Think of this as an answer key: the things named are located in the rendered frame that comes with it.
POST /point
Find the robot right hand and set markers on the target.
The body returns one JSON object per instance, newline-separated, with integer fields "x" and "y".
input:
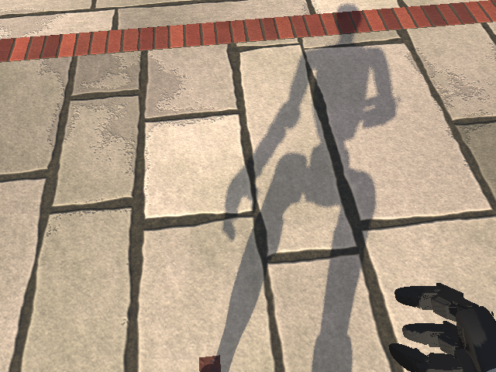
{"x": 470, "y": 344}

